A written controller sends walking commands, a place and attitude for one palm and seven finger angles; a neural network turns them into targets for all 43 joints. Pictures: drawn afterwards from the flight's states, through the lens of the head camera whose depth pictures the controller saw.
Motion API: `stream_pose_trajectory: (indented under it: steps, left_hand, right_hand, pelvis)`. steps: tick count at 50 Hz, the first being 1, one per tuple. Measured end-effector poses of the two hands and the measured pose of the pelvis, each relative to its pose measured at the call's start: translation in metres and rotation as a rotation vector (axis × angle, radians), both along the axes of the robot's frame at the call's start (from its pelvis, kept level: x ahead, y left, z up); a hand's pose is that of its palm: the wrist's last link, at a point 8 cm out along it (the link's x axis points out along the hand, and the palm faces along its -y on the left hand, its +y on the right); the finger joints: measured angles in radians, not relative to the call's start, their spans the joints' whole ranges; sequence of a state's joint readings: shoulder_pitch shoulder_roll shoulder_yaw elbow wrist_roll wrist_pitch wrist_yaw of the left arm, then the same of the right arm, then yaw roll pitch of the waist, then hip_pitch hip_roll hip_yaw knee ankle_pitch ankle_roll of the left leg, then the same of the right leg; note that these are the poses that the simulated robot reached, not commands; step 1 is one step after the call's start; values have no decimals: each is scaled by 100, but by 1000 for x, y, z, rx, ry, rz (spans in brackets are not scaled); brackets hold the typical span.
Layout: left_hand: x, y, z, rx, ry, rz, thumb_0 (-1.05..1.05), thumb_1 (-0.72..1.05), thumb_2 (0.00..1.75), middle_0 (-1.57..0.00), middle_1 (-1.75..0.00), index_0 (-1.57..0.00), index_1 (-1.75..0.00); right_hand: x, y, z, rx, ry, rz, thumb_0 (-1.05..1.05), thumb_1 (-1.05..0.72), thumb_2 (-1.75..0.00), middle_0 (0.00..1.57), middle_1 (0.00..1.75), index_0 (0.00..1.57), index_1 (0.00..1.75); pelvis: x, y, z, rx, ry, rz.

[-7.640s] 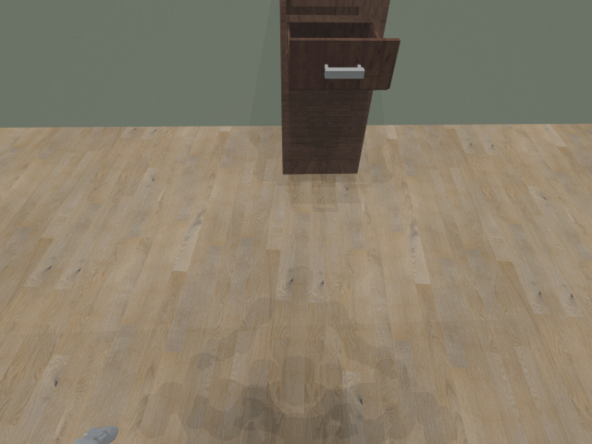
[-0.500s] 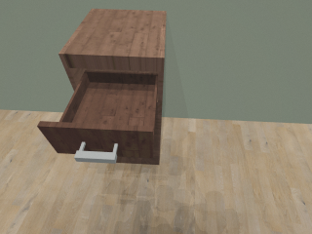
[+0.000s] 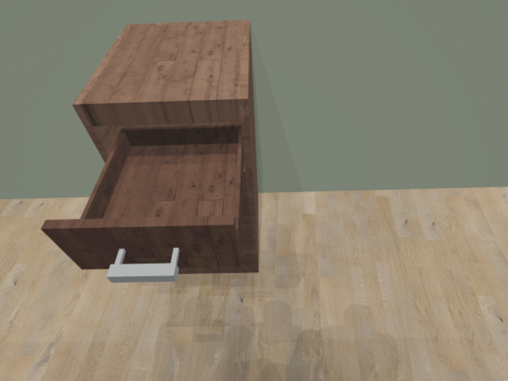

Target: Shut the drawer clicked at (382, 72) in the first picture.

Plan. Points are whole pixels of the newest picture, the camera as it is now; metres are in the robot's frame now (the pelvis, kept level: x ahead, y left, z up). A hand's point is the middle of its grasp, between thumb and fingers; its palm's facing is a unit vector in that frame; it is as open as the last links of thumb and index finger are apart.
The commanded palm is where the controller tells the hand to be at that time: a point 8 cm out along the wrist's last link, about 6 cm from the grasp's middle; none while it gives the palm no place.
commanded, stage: look again from close up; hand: left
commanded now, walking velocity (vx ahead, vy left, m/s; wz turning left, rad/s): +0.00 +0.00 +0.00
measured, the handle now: (146, 262) +0.33 +0.23 -0.05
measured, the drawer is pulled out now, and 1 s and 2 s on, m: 0.29 0.29 0.29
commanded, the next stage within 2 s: raise the hand and make a fist in 0.30 s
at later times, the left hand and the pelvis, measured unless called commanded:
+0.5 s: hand out of the picture +0.09 +0.19 -0.11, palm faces +0.20 -0.96 -0.21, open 7.2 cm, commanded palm +0.09 +0.23 -0.06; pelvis -0.01 +0.00 +0.00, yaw +0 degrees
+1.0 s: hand out of the picture +0.12 +0.17 -0.02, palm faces +0.07 -1.00 -0.04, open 5.0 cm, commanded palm +0.11 +0.23 -0.02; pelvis -0.07 +0.00 -0.08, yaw +3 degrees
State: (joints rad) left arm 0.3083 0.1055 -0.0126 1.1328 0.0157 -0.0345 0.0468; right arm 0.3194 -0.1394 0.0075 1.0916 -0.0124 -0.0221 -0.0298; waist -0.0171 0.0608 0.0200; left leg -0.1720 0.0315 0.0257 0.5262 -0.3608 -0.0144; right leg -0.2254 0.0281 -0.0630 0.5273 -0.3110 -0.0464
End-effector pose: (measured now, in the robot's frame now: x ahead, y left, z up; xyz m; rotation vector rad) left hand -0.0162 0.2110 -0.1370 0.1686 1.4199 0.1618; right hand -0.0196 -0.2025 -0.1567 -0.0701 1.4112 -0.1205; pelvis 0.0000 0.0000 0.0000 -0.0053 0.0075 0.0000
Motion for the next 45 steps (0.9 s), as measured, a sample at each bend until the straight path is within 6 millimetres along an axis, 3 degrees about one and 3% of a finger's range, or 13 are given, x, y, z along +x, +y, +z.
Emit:
stream_pose_trajectory:
  steps: [11,21,23,29,32,35,39,42,45]
  left_hand:
    - [26,11,6,30,-76,-6,2,93,90,-20,-30,-20,-30]
    - [23,10,5,21,-75,-6,1,92,90,-20,-30,-20,-30]
    - [45,16,22,24,-249,68,2,93,90,-21,-30,-20,-30]
    - [145,23,119,25,-1003,48,2,93,90,-25,-35,-25,-35]
    - [166,15,142,-61,-1306,-35,2,92,90,-29,-39,-29,-39]
    - [159,2,139,-157,-1477,-151,1,92,90,-34,-45,-33,-45]
    - [132,-5,104,-221,-1395,-156,1,91,90,-41,-53,-41,-53]
    - [112,2,87,-170,-1310,-89,1,90,90,-48,-59,-47,-59]
    - [101,12,93,-89,-1329,-61,2,90,90,-54,-66,-53,-66]
  right_hand:
    - [12,-9,4,-18,-11,25,1,-92,-90,20,30,19,29]
    - [9,-16,9,-38,5,31,0,-91,-90,20,30,19,29]
    - [19,-21,15,-73,-91,28,1,-91,-90,20,30,20,29]
    - [89,-45,40,-169,-527,64,1,-91,-90,20,30,20,29]
    - [129,-54,56,-195,-725,106,1,-91,-90,20,30,19,29]
    - [164,-56,68,-209,-888,161,1,-91,-90,20,30,19,29]
    - [194,-45,75,-204,-1009,217,1,-91,-90,20,30,19,29]
    - [203,-28,71,-177,-1033,247,1,-91,-90,20,30,19,29]
    - [198,-8,58,-134,-1003,277,1,-91,-90,20,30,19,29]
  pelvis:
    - [3,-3,4,14,-21,3]
    - [0,-4,6,9,-17,2]
    - [-4,-3,4,6,-10,-9]
    - [-23,4,-7,17,62,29]
    - [-36,4,-23,26,124,13]
    - [-49,3,-45,31,170,4]
    - [-60,3,-69,28,198,12]
    - [-64,3,-78,15,206,24]
    - [-67,2,-82,-4,209,38]
